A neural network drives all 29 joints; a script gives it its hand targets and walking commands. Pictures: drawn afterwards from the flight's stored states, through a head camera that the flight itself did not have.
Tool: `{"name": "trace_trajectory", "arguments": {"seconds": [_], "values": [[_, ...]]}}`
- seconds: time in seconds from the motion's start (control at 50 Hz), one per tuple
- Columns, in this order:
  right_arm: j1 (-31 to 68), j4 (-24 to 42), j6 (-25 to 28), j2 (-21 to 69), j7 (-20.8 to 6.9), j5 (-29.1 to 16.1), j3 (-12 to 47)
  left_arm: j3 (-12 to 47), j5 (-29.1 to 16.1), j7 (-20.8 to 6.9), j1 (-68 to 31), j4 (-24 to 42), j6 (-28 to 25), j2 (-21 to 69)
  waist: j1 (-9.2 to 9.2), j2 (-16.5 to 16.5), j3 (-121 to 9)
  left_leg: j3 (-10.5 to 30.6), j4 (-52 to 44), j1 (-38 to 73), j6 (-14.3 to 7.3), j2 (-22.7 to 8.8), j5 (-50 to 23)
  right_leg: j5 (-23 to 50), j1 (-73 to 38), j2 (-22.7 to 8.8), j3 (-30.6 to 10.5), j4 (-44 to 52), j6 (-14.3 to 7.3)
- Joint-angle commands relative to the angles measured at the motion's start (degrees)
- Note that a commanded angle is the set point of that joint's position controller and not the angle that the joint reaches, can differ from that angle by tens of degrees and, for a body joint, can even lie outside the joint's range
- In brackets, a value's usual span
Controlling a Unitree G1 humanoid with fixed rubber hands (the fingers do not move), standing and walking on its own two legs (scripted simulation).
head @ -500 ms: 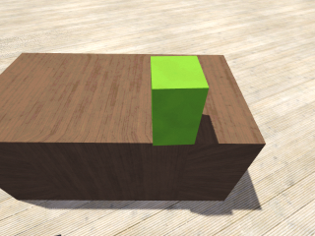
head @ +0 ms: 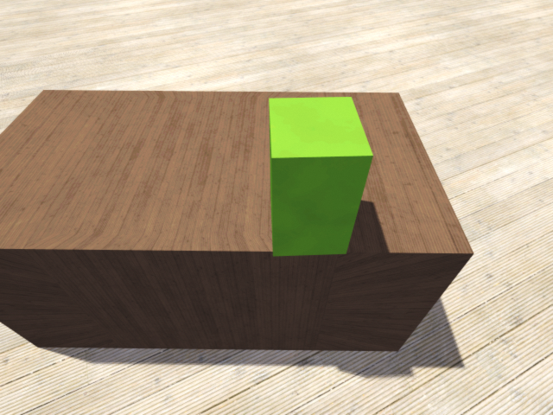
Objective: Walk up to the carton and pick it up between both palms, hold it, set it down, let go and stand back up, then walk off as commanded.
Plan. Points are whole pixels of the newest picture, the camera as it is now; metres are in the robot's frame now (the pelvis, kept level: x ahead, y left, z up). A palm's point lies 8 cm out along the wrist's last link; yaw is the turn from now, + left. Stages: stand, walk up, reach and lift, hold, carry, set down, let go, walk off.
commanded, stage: stand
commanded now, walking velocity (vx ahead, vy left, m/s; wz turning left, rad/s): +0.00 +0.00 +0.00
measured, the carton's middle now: (309, 181) +0.58 -0.04 -0.01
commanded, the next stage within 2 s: walk up in 1.72 s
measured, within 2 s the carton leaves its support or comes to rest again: neither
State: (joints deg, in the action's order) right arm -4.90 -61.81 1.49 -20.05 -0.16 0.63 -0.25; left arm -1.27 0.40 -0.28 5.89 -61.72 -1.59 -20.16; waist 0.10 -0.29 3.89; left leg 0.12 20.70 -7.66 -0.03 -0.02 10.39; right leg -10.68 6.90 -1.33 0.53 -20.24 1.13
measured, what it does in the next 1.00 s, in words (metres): stands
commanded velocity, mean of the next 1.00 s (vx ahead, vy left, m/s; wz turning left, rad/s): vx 0.00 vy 0.00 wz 0.00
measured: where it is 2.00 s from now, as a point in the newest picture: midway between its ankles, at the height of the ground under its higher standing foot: outside the picture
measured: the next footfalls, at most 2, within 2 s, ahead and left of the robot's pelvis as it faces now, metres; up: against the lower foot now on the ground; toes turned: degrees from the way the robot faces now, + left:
none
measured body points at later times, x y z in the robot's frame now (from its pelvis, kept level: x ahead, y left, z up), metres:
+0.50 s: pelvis +0.01 -0.01 +0.00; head +0.02 -0.01 +0.45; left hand +0.11 +0.29 -0.12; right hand +0.12 -0.31 -0.13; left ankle +0.01 +0.12 -0.75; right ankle +0.01 -0.13 -0.75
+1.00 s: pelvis +0.02 -0.02 +0.00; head +0.03 -0.02 +0.45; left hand +0.12 +0.29 -0.12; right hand +0.13 -0.31 -0.12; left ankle +0.01 +0.12 -0.75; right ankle +0.01 -0.13 -0.75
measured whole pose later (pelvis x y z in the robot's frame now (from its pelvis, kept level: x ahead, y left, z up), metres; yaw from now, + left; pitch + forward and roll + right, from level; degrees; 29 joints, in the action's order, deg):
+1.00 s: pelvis +0.02 -0.02 +0.00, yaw +0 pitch -2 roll +0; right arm -4.3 -62.4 0.9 -19.9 0.0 0.5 -0.6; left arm -1.3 0.8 0.3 5.1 -61.7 -1.0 -20.5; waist -0.2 -0.1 2.8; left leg 0.9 19.1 -5.2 1.5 -1.3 11.5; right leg -12.2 4.4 -0.3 1.5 -19.0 -0.1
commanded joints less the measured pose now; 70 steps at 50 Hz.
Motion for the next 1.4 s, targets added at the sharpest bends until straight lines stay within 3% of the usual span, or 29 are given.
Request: {"name": "trace_trajectory", "arguments": {"seconds": [0.0,0.02,0.04,0.08,0.14,0.16,0.18,0.24,0.26,0.34,0.36,0.5,0.56,0.58,0.62,0.78,0.8,0.86,0.88,0.94,0.98,1.04,1.08,1.1,1.12,1.2,1.24,1.26,1.38], "values": [[3.3,2.8,0.7,-12.1,0.6,-0.1,-2.1,-1.9,0.1,0.2,-3.2,3.7,-0.3,-10.3,1.02,0.7,-4.1,5.5,-4.0,-1.0,-0.6,-6.5,-4.1,5.6,-0.7,-5.7,-3.9,3.6,-2.2],[3.1,3.0,1.0,-12.5,0.5,-0.2,-2.0,-1.4,0.5,0.1,-2.3,2.6,-0.6,-10.3,0.25,-1.6,-6.5,5.6,-4.5,-0.6,-1.2,-7.2,-4.0,7.0,-2.1,-6.7,-5.2,3.0,-2.5],[1.9,2.7,0.8,-12.0,0.1,-0.3,-2.1,-1.6,-0.2,0.7,-2.6,2.7,-0.4,-10.7,0.14,2.7,-4.3,6.6,-4.3,-0.8,-1.5,-6.8,-4.9,5.5,-0.8,-6.2,-4.5,3.4,-2.5],[3.1,2.4,0.7,-12.8,0.2,-0.4,-2.2,-1.4,0.1,0.5,-2.8,2.3,-0.9,-10.9,-0.05,-0.5,-5.1,5.8,-3.2,1.3,-1.3,-6.8,-8.6,7.0,1.1,-5.9,-3.8,3.7,-2.5],[1.8,2.7,0.5,-10.4,0.4,-0.8,-1.9,-1.5,0.3,0.6,-2.9,3.0,-0.6,-11.5,-1.2,1.8,-6.8,6.4,-3.3,3.1,-1.1,-7.2,-9.8,9.4,0.4,-6.0,-3.2,2.6,-2.5],[1.1,1.7,0.6,-13.4,0.5,-0.8,-2.2,-1.4,0.3,0.4,-3.1,3.2,-0.6,-10.1,0.5,-1.5,-5.2,5.7,-3.0,-0.3,-1.1,-6.2,-8.3,8.2,-1.8,-6.5,-4.0,3.7,-2.1],[1.2,2.2,0.2,-12.4,0.5,-0.4,-2.0,-1.8,0.4,1.0,-2.4,2.3,-0.7,-12.6,-0.78,1.0,-5.2,5.6,-4.5,1.3,-1.7,-6.7,-7.2,7.2,-0.2,-6.2,-4.9,3.8,-2.5],[3.3,2.1,0.4,-13.1,0.8,-0.4,-2.3,-0.9,-0.3,0.5,-1.7,2.3,-0.6,-10.0,0.77,-2.7,-2.7,6.4,-3.6,-1.4,-1.9,-7.2,-7.7,7.2,-0.5,-6.8,-5.4,3.9,-2.7],[4.3,2.2,0.2,-11.0,0.9,-0.6,-1.9,-1.7,0.2,0.7,-3.5,2.6,-1.0,-11.6,-0.45,0.2,-5.8,5.3,-3.2,1.3,-1.3,-7.3,-7.2,8.3,-0.9,-6.5,-4.7,3.8,-2.7],[0.9,1.8,0.3,-12.0,0.7,-0.9,-2.1,-1.4,0.2,0.8,-2.3,2.8,-0.6,-11.1,-1.24,-0.9,-5.4,4.5,-2.6,1.8,-0.9,-6.8,-11.2,15.4,-1.6,-6.8,-4.8,2.9,-2.5],[3.4,1.8,0.3,-12.4,0.6,-0.2,-2.3,-1.5,0.2,1.0,-4.0,2.4,-0.3,-11.3,-0.67,1.3,-2.9,5.7,-3.6,-0.4,-1.1,-6.9,-9.4,11.0,-1.3,-6.3,-3.7,3.0,-2.3],[3.4,2.3,0.1,-12.8,0.3,-0.2,-2.3,-1.8,0.3,0.8,-2.7,2.7,-0.6,-11.7,-0.38,-2.7,-5.2,4.8,-3.5,0.6,-1.0,-6.8,-8.9,10.3,-2.3,-6.4,-4.6,4.3,-2.4],[3.1,1.6,0.2,-12.2,0.9,-0.8,-2.4,-1.3,0.4,0.6,-2.9,3.2,-1.1,-11.5,-0.03,2.3,-5.0,5.6,-3.7,1.8,-0.8,-7.4,-11.2,12.4,-1.9,-6.2,-4.1,3.2,-2.2],[3.1,1.4,0.4,-12.9,0.8,-0.4,-2.4,-1.8,0.3,0.8,-3.6,2.7,-0.7,-10.7,0.32,-1.0,-4.9,4.9,-3.5,1.1,-0.6,-7.2,-10.8,12.1,-2.6,-6.7,-4.5,3.5,-2.3],[2.2,1.7,0.5,-11.9,0.7,-0.4,-2.4,-1.4,-0.4,0.7,-3.7,3.1,-0.7,-11.8,0.04,3.3,-5.4,5.7,-3.6,1.8,-1.5,-7.9,-11.0,13.2,-3.2,-7.4,-4.9,3.0,-3.5],[3.9,1.6,0.3,-11.8,0.5,-0.6,-2.4,-1.7,0.2,0.9,-4.4,3.5,-0.6,-11.9,-0.28,-2.2,-6.7,4.0,-3.8,2.1,-0.9,-7.3,-8.9,12.5,-3.5,-7.0,-5.4,4.1,-2.7],[2.6,1.8,0.3,-9.8,0.3,-0.6,-1.8,-1.8,-0.1,0.9,-3.6,3.1,-0.7,-12.1,-0.89,0.9,-6.0,4.8,-3.6,3.3,-1.3,-7.7,-9.0,13.1,-2.7,-6.7,-5.0,4.8,-2.9],[3.4,2.6,-0.1,-11.1,0.1,-0.3,-2.5,-1.9,0.2,0.8,-4.2,3.3,-0.5,-12.4,-1.58,0.8,-9.0,4.8,-4.1,3.5,-1.0,-7.7,-11.6,13.5,-3.9,-6.4,-3.1,2.6,-2.6],[3.6,2.0,-0.1,-12.9,0.3,-0.1,-2.9,-1.4,0.1,1.2,-3.0,3.1,-0.4,-10.1,0.08,-3.8,-5.6,4.4,-4.4,2.1,-0.8,-7.2,-10.6,13.2,-4.0,-6.6,-4.8,4.0,-2.6],[3.7,2.3,0.4,-12.4,0.8,0.1,-2.7,-2.2,0.1,0.9,-3.1,3.2,-0.1,-11.8,-0.26,0.7,-5.3,5.6,-4.4,2.7,-1.4,-8.0,-11.5,11.3,-2.1,-6.3,-4.4,3.8,-2.7],[2.0,1.5,0.4,-11.7,0.7,-0.3,-2.6,-2.0,0.2,0.8,-2.0,2.3,-0.2,-12.0,0.51,-2.5,-3.5,5.1,-4.6,1.2,-1.3,-7.5,-11.4,11.1,-2.8,-6.6,-5.0,4.8,-2.8],[3.2,2.4,0.4,-12.3,0.9,-0.7,-2.6,-2.0,-0.1,0.8,-2.1,2.3,0.0,-11.0,0.73,1.2,-3.0,5.5,-4.6,0.7,-1.7,-8.1,-10.5,11.5,-2.9,-6.8,-4.6,4.4,-2.5],[3.7,2.3,0.4,-11.2,0.7,-0.3,-2.5,-1.9,0.3,1.1,-2.5,3.6,-0.6,-11.3,0.63,-2.6,-6.1,4.3,-4.3,2.0,-1.3,-7.2,-10.0,14.7,-5.3,-6.9,-5.5,4.4,-3.3],[3.0,2.7,0.5,-10.9,0.5,0.0,-2.2,-2.3,0.3,1.0,-4.5,3.0,-0.2,-12.5,-0.7,-2.2,-5.3,4.6,-5.4,2.4,-0.4,-6.9,-11.8,14.0,-3.4,-6.3,-3.8,3.0,-2.4],[4.6,2.3,0.3,-11.1,0.4,0.0,-2.1,-2.3,0.4,0.6,-4.1,3.5,-0.4,-11.6,0.46,-1.9,-5.3,4.2,-4.1,1.8,-0.4,-7.6,-11.8,12.8,-4.0,-6.3,-3.8,3.6,-2.1],[2.0,2.5,-0.1,-12.5,1.0,-0.4,-2.6,-1.8,-0.1,1.3,-3.7,2.7,-0.2,-11.4,-1.21,3.1,-3.1,5.7,-4.6,3.7,-1.5,-7.9,-14.3,15.7,-1.3,-6.2,-3.4,4.4,-2.3],[2.4,2.1,0.0,-11.6,1.0,-0.4,-2.3,-1.7,-0.1,1.2,-2.6,2.6,-0.7,-10.7,-0.15,-1.4,-6.9,5.0,-3.7,3.0,-1.2,-7.7,-11.9,15.9,-5.1,-7.3,-5.1,4.9,-2.7],[2.9,3.0,0.1,-10.7,0.7,-0.3,-2.2,-1.8,0.2,1.2,-3.1,3.3,-0.9,-11.5,-0.49,2.3,-8.2,4.7,-2.9,4.8,-1.1,-7.4,-11.5,16.2,-5.4,-6.7,-3.7,3.7,-2.4],[2.3,2.4,0.1,-11.8,0.7,-0.4,-2.2,-2.5,-0.2,1.2,-2.0,2.6,-0.2,-12.3,-0.53,-0.6,-4.6,5.0,-4.8,2.1,-0.8,-7.6,-11.7,15.2,-4.0,-7.2,-4.5,4.3,-2.9]]}}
